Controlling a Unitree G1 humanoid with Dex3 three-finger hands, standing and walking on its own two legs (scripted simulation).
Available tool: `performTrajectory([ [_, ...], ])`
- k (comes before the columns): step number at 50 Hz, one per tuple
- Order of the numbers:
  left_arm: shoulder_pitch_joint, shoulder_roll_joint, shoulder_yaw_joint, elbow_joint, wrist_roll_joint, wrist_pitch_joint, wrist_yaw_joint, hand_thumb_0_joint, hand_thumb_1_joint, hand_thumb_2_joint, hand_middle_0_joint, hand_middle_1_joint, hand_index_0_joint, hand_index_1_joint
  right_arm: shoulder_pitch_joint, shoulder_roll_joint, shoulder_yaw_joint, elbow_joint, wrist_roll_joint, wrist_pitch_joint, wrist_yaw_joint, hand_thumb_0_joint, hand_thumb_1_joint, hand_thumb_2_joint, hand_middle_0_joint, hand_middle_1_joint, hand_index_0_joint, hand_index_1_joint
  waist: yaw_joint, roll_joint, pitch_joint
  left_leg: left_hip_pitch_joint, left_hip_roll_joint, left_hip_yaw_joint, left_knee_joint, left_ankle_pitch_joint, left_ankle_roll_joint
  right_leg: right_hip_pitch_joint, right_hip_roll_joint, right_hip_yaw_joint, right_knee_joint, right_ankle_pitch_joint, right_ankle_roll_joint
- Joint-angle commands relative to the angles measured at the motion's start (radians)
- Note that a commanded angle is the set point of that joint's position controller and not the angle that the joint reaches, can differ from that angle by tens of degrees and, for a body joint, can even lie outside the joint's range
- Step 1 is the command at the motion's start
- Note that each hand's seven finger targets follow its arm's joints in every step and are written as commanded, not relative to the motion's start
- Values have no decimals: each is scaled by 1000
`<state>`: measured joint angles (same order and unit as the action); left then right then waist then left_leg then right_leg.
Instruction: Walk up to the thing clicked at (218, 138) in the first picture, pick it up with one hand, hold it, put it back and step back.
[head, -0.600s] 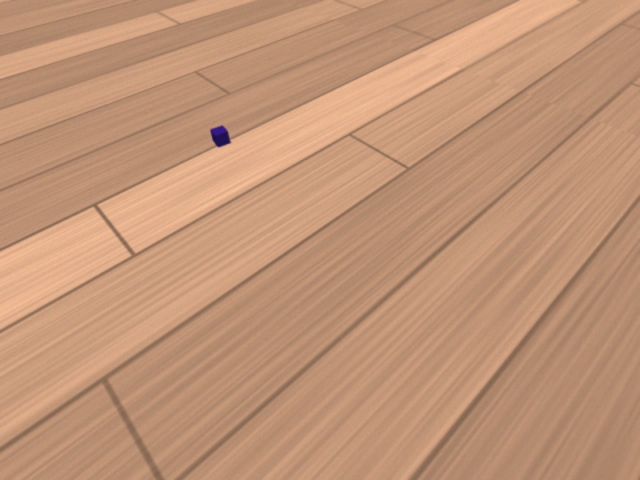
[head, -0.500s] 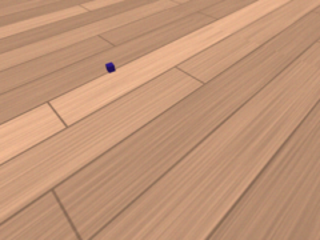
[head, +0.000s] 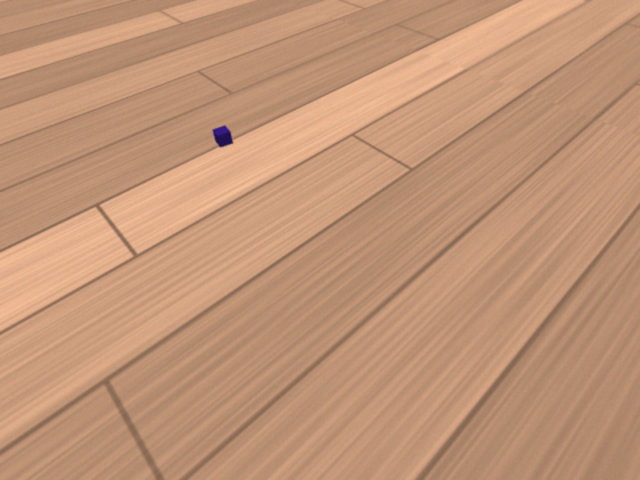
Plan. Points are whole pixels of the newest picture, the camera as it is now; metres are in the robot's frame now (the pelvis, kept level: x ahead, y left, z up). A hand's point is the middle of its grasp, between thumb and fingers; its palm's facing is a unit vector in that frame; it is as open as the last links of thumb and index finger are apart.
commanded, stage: stand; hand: left
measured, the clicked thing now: (222, 136) +1.89 +0.55 -0.75
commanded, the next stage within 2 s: walk up in 0.52 s
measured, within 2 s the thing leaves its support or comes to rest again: neither
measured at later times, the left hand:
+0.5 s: hand out of the picture +0.07 +0.25 -0.16, palm faces -0.02 -0.94 -0.34, open 7.4 cm
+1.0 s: hand out of the picture +0.13 +0.41 -0.18, palm faces +0.07 -0.92 -0.37, open 7.4 cm
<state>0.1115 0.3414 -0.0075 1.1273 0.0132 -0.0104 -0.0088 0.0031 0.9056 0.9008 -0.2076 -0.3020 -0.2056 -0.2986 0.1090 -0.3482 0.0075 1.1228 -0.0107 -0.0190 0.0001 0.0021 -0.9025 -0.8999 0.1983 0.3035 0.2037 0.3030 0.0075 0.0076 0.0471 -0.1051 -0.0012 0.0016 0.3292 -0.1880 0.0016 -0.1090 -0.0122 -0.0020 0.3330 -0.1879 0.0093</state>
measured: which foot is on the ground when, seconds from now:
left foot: down 0.00-0.62, up 0.64-0.86, down 0.88-1.00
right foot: down 0.00-0.90, up 0.92-1.00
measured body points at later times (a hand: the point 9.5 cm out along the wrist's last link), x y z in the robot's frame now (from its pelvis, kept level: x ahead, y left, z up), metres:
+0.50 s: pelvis +0.00 +0.00 +0.00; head +0.01 +0.00 +0.45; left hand +0.08 +0.30 -0.13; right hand +0.08 -0.30 -0.13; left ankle +0.00 +0.12 -0.75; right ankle +0.00 -0.12 -0.75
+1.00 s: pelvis +0.13 +0.11 -0.03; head +0.12 +0.13 +0.42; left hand +0.13 +0.46 -0.15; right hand +0.27 -0.22 -0.11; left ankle +0.16 +0.22 -0.75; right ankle +0.05 -0.06 -0.68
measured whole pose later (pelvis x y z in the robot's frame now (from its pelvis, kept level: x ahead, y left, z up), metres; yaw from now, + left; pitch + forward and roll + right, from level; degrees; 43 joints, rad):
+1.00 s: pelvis +0.13 +0.11 -0.03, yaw +7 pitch -3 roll +0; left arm 0.26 0.49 0.05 1.05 0.03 -0.02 -0.07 0.01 0.91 0.90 -0.20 -0.30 -0.20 -0.30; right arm 0.21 -0.43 -0.10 0.95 -0.02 -0.08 0.08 0.00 -0.90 -0.90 0.20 0.30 0.20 0.30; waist 0.00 -0.05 0.03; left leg -0.32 0.03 0.07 0.65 -0.29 0.03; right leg -0.27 -0.08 0.01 1.08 -0.46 -0.05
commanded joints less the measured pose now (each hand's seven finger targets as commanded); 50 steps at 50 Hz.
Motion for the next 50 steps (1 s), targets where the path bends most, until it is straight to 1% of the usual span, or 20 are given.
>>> performTrajectory([
  [1, -43, 208, 44, -57, -5, -20, 19, 0, 900, 900, -200, -300, -200, -300, -39, -208, -41, -60, 4, -17, -12, 0, -900, -900, 200, 300, 200, 300, -3, -10, -62, 16, 130, -97, -49, 160, 26, -3, -115, 84, -46, 144, -35],
  [25, -35, 214, 46, -58, -2, -20, 20, 0, 900, 900, -200, -300, -200, -300, -35, -210, -40, -63, 3, -15, -12, 0, -900, -900, 200, 300, 200, 300, -4, -11, -69, 21, 132, -95, -48, 173, 30, 16, -121, 80, -52, 161, -34],
  [26, 23, 346, 119, -109, 8, -44, -15, 0, 900, 900, -200, -300, -200, -300, 16, -316, -120, -119, -10, -30, 25, 0, -900, -900, 200, 300, 200, 300, 9, -5, -168, -35, 106, -148, 40, -404, 112, 53, -79, 44, 71, -361, -67],
  [27, 15, 327, 119, -114, 19, -50, -26, 0, 900, 900, -200, -300, -200, -300, -10, -322, -124, -124, -17, -29, 41, 0, -900, -900, 200, 300, 200, 300, 25, 33, -77, -197, 119, -186, 39, -538, 126, 4, -103, 81, 111, -479, -85],
  [29, 57, 323, 134, -131, 23, -58, -36, 0, 900, 900, -200, -300, -200, -300, -95, -285, -116, -175, -21, -30, 57, 0, -900, -900, 200, 300, 200, 300, 66, 2, 31, -421, 96, -159, 108, -504, 101, 22, -157, 182, 45, -583, -124],
  [30, 116, 338, 141, -123, 23, -65, -35, 0, 900, 900, -200, -300, -200, -300, -150, -254, -115, -208, -25, -34, 64, 0, -900, -900, 200, 300, 200, 300, 102, -67, 59, -553, 53, -78, 236, -357, 63, 125, -236, 278, -62, -605, -168],
  [31, 168, 375, 154, -114, 26, -74, -28, 0, 900, 900, -200, -300, -200, -300, -200, -215, -110, -232, -29, -39, 64, 0, -900, -900, 200, 300, 200, 300, 154, -198, 58, -670, 26, 8, 470, -265, 33, 207, -391, 447, -210, -587, -238],
  [32, 148, 400, 156, -141, 28, -84, -25, 0, 900, 900, -200, -300, -200, -300, -197, -222, -113, -244, -30, -42, 64, 0, -900, -900, 200, 300, 200, 300, 142, -143, 60, -722, 70, -61, 532, -277, 19, 241, -462, 496, -249, -499, -278],
  [33, 113, 413, 163, -165, 29, -86, -21, 0, 900, 900, -200, -300, -200, -300, -158, -251, -119, -240, -22, -47, 67, 0, -900, -900, 200, 300, 200, 300, 112, -123, 55, -690, 112, -93, 511, -270, 18, 236, -477, 500, -248, -451, -292],
  [35, 69, 377, 153, -184, 27, -90, -25, 0, 900, 900, -200, -300, -200, -300, -98, -278, -133, -222, -16, -50, 87, 0, -900, -900, 200, 300, 200, 300, 63, -97, 27, -574, 122, -87, 489, -262, 19, 179, -363, 334, -227, -497, -242],
  [37, 1, 396, 152, -214, 29, -88, -31, 0, 900, 900, -200, -300, -200, -300, -54, -274, -139, -219, -10, -42, 103, 0, -900, -900, 200, 300, 200, 300, 29, -190, 38, -464, 130, -51, 400, -255, 15, 82, -324, 207, -218, -479, -210],
  [40, -20, 404, 144, -231, 24, -87, -41, 0, 900, 900, -200, -300, -200, -300, -22, -271, -149, -218, -12, -37, 113, 0, -900, -900, 200, 300, 200, 300, 4, -186, 44, -292, 101, 29, 324, -107, 0, -67, -260, 54, -182, -394, -175],
  [42, -44, 390, 138, -232, 19, -79, -51, 0, 900, 900, -200, -300, -200, -300, 98, -261, -159, -183, -8, -38, 109, 0, -900, -900, 200, 300, 200, 300, -62, -108, 13, -58, 57, 106, 222, 54, -2, -189, -213, -51, -57, -363, -151],
  [43, -45, 366, 131, -234, 19, -76, -52, 0, 900, 900, -200, -300, -200, -300, 184, -286, -174, -154, -10, -38, 99, 0, -900, -900, 200, 300, 200, 300, -105, -33, -28, 97, 29, 136, 239, 50, 7, -275, -189, -94, 65, -313, -135],
  [44, 5, 324, 116, -225, 18, -69, -54, 0, 900, 900, -200, -300, -200, -300, 277, -315, -189, -129, -17, -43, 86, 0, -900, -900, 200, 300, 200, 300, -150, 92, -90, 289, 7, 119, 233, -32, 38, -388, -141, -152, 320, -204, -122],
  [45, 43, 242, 92, -229, 18, -64, -59, 0, 900, 900, -200, -300, -200, -300, 414, -393, -215, -101, -30, -47, 67, 0, -900, -900, 200, 300, 200, 300, -202, 334, -118, 391, 119, -125, 97, -353, 93, -559, -39, -183, 683, -323, -91],
  [46, 32, 225, 78, -260, 4, -65, -55, 0, 900, 900, -200, -300, -200, -300, 382, -484, -218, -151, -27, -59, 57, 0, -900, -900, 200, 300, 200, 300, -182, 381, -97, 302, 347, -651, -159, -713, 162, -685, 49, -43, 863, -393, -70],
  [47, -2, 333, 94, -262, 9, -64, -47, 0, 900, 900, -200, -300, -200, -300, 262, -513, -215, -190, 8, -57, 62, 0, -900, -900, 200, 300, 200, 300, -143, 241, -39, 152, 438, -798, -246, -796, 259, -627, -30, 56, 907, -353, -80],
  [48, -10, 361, 92, -252, 6, -69, -44, 0, 900, 900, -200, -300, -200, -300, 193, -489, -212, -212, 13, -57, 58, 0, -900, -900, 200, 300, 200, 300, -100, 157, 19, 78, 460, -772, -235, -736, 289, -636, -87, 76, 921, -296, -75],
  [50, 72, 359, 102, -188, -19, -68, -54, 0, 900, 900, -200, -300, -200, -300, 105, -388, -170, -237, 10, -77, 48, 0, -900, -900, 200, 300, 200, 300, -26, 75, 46, -21, 308, -407, -148, -460, 188, -543, -133, 102, 811, -138, -58],
])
